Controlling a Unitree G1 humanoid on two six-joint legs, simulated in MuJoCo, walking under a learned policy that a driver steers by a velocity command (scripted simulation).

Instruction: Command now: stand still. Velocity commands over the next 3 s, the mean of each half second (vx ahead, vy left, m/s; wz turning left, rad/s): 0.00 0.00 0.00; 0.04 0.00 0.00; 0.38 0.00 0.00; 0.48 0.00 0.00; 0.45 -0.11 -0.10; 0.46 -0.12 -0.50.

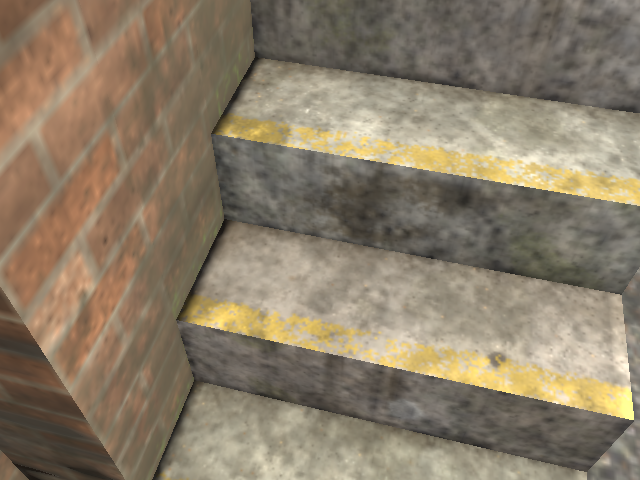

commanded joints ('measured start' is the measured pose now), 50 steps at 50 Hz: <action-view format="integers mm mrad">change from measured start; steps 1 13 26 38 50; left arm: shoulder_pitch -11 2 16 27 7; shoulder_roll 112 109 107 105 92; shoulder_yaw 17 18 19 22 16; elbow -35 -34 -35 -41 -42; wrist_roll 0 -1 -1 -3 0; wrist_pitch -8 -7 -7 -6 -6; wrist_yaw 4 5 7 9 15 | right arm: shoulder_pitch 17 28 39 47 40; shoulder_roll -117 -115 -113 -111 -72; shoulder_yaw -21 -22 -23 -24 -11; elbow -32 -27 -25 -26 -16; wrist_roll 1 2 3 4 -1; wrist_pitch -9 -10 -12 -15 -20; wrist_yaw -3 -4 -4 -5 -24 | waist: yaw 0 0 0 1 -2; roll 7 7 7 7 6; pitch -40 -37 -34 -31 1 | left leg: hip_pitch -17 -17 -16 -15 -41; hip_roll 33 33 34 34 4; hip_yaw -29 -26 -24 -24 -7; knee -76 -77 -77 -77 -113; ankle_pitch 121 121 123 124 -69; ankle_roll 6 5 3 3 18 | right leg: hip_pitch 34 34 34 35 15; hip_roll -39 -38 -37 -37 -3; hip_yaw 34 35 36 37 14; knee -57 -60 -61 -61 -74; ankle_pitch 143 150 154 155 -39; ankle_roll -41 -43 -43 -42 -39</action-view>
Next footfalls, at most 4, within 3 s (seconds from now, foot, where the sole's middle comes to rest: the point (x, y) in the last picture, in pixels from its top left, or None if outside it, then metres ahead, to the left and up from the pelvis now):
1.74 right None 0.16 -0.12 -0.78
2.26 left None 0.43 0.13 -0.57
2.94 right None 0.36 -0.35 -0.57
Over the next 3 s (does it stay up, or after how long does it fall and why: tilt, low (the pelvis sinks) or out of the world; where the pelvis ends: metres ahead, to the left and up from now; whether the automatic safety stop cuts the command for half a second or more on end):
stays up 0.41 -0.19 0.22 its command is cut before an obstacle after 2.2 s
